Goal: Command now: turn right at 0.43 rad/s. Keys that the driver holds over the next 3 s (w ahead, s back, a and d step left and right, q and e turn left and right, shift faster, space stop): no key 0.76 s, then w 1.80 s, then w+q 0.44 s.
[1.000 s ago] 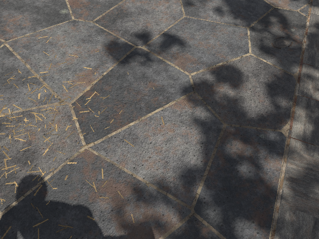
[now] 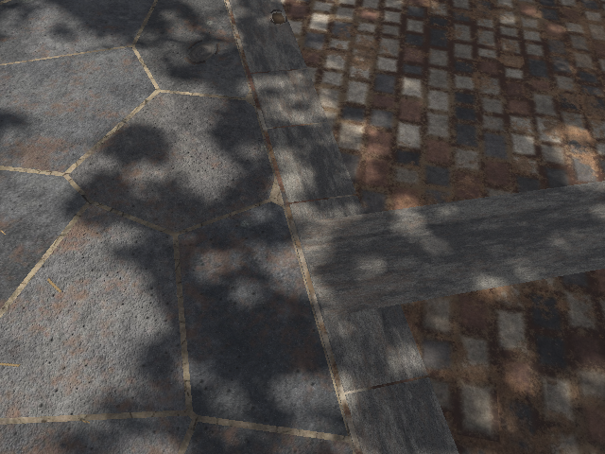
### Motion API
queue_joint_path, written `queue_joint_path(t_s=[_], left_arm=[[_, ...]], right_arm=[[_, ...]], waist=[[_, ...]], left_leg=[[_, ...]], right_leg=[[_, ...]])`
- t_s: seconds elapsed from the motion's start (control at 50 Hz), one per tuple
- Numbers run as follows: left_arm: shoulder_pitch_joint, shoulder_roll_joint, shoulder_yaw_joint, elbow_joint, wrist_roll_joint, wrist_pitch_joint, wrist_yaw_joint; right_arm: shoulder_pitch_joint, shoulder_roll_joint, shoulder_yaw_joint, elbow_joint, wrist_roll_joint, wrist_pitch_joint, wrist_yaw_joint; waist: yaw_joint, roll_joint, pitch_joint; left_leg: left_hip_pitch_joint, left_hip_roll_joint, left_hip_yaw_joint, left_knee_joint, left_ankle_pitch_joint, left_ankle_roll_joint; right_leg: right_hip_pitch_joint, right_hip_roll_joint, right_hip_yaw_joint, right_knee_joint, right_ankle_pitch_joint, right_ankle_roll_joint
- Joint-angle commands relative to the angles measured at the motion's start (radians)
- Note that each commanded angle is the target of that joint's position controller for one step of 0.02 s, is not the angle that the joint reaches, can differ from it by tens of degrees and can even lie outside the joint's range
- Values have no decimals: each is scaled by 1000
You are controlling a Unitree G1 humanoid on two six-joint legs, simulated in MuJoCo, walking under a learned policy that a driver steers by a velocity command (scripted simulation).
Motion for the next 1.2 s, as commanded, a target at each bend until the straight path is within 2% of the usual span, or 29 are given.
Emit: queue_joint_path(t_s=[0.02,0.14,0.18,0.22,0.24,0.26,0.28,0.3,0.34,0.38,0.42,0.44,0.48,0.54,0.76,0.78,0.82,0.86,0.9,0.94,0.96,1.0,1.02,1.04,1.06,1.08,1.1,1.14,1.2], left_arm=[[29,72,17,-43,-9,1,-10],[-26,15,-21,-46,-11,11,2],[-28,17,-28,-42,-17,7,9],[24,2,-38,-16,-16,-5,16],[32,11,-42,-8,-6,-17,22],[32,62,-40,-13,14,-33,28],[-37,134,-30,-29,6,-40,31],[-46,69,-44,-20,3,-49,31],[-99,25,-65,-13,6,-57,35],[-97,32,-67,5,-5,-63,48],[-53,22,-71,26,-11,-68,47],[-44,26,-70,37,-11,-67,45],[-45,23,-71,61,-8,-66,46],[-37,24,-71,93,-9,-73,46],[-1,11,-78,228,-12,-79,56],[15,13,-78,242,-11,-78,56],[41,55,-59,258,-8,-65,55],[94,80,-44,270,-4,-55,50],[127,81,-36,285,-3,-61,48],[113,74,-32,284,4,-77,45],[95,75,-29,281,0,-84,42],[22,57,-29,265,-13,-92,37],[-13,21,-38,244,-7,-101,35],[-45,-63,-61,206,-11,-112,27],[-68,4,-47,188,15,-116,24],[-63,19,-41,200,22,-120,16],[-31,-7,-46,221,13,-126,4],[-15,-15,-45,237,16,-129,-10],[-56,-35,-48,225,20,-114,-15]], right_arm=[[-3,-137,-37,-58,0,-20,-3],[31,-152,-42,-22,-2,-23,13],[44,-170,-48,-4,-6,-16,23],[35,-173,-47,11,4,-6,28],[50,-163,-44,22,7,-5,29],[76,-121,-34,14,6,-8,34],[89,-48,-11,-8,14,-10,37],[50,-85,-16,17,10,5,27],[36,-94,-20,32,12,13,31],[61,-98,-19,56,2,5,34],[69,-108,-15,84,-1,-12,32],[77,-117,-18,101,5,-14,34],[76,-100,-15,129,7,-15,35],[83,-94,-13,165,7,-20,28],[85,-83,-9,296,9,-17,15],[94,-79,-7,309,8,-16,15],[91,-87,-14,313,0,-10,18],[44,-68,-11,292,-11,-8,29],[12,-37,-3,268,-21,-23,37],[13,-55,-10,256,-12,-46,45],[39,-53,-11,260,-7,-58,49],[190,-34,-14,319,3,-75,46],[295,-70,-26,356,-2,-82,36],[423,-167,-50,377,-7,-89,27],[449,-194,-59,402,1,-80,31],[352,-135,-44,373,-3,-81,34],[281,-103,-36,348,-2,-89,38],[243,-71,-24,337,2,-107,36],[324,-47,-12,377,8,-120,33]], waist=[[-9,202,-83],[-42,239,-93],[-48,261,-96],[-6,234,-96],[5,195,-94],[-15,75,-127],[-65,-121,-87],[-16,-109,-77],[-38,-97,-36],[-50,-105,-50],[-29,-50,-74],[-25,-13,-47],[-28,33,-4],[-29,59,-28],[-33,63,-26],[-30,55,-47],[-23,5,-11],[8,-49,87],[19,-89,128],[3,-65,100],[-17,-58,85],[-98,-23,63],[-136,71,45],[-175,311,-9],[-154,286,46],[-93,152,102],[-54,124,105],[-25,126,76],[-31,143,43]], left_leg=[[124,222,-160,-122,429,154],[133,238,-145,-93,368,167],[111,240,-152,-69,410,171],[66,222,-133,-12,445,140],[6,210,-124,10,390,90],[-84,165,-86,83,231,26],[-130,39,6,70,-88,-30],[-36,53,-25,115,-212,-35],[-18,34,-31,64,-133,-30],[45,42,-33,-33,46,-36],[110,77,-63,-73,127,-48],[82,80,-68,-64,113,-47],[58,85,-74,-83,113,-46],[72,91,-82,-98,144,-42],[113,106,-91,-105,145,-27],[119,92,-79,-97,64,-24],[46,30,-29,-7,-209,-3],[-123,-8,8,112,-299,8],[-203,14,20,224,-198,23],[-216,34,0,234,-214,40],[-162,32,9,175,-196,49],[148,-16,50,-20,-82,58],[322,49,-65,-100,-134,64],[447,288,-462,-292,-433,126],[382,403,-648,-346,-501,190],[307,376,-579,-332,-471,188],[265,327,-490,-334,-376,164],[260,256,-334,-345,-139,128],[297,213,-198,-303,241,123]], right_leg=[[-56,-10,-12,66,16,32],[94,-43,-60,-286,-47,17],[169,-41,-105,-402,-45,0],[292,-43,-133,-642,126,-25],[386,-68,-94,-789,276,-39],[489,-210,83,-842,293,-64],[395,-386,256,-813,525,-149],[298,-395,236,-794,491,-206],[280,-315,166,-793,403,-172],[292,-253,106,-763,423,-122],[270,-220,97,-767,334,-90],[267,-202,87,-785,265,-85],[267,-195,80,-778,255,-86],[294,-192,67,-758,328,-91],[279,-182,51,-777,335,-87],[285,-173,51,-789,227,-93],[245,-166,89,-806,-138,-136],[226,-250,228,-890,-391,-199],[239,-358,359,-953,-394,-263],[283,-369,342,-944,-262,-272],[271,-352,297,-924,-212,-262],[99,-261,163,-816,-139,-208],[-37,-192,75,-662,-91,-170],[-199,-56,-102,-335,-54,-116],[-296,-53,-111,-149,-103,-118],[-304,-115,-62,-53,-15,-127],[-282,-143,-56,-32,72,-127],[-242,-176,-83,-42,181,-105],[-263,-171,-139,-33,236,-74]])
Next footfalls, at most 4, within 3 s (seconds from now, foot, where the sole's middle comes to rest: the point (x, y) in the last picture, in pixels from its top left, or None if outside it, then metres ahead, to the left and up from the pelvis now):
0.26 right None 0.00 -0.12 -0.78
1.48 right None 0.41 -0.09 -0.78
2.02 left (267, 339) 0.73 0.06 -0.78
2.58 right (345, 247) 1.02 -0.13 -0.78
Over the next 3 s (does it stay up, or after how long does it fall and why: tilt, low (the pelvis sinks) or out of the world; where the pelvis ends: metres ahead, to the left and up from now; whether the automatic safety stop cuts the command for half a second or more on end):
stays up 1.08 -0.06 0.00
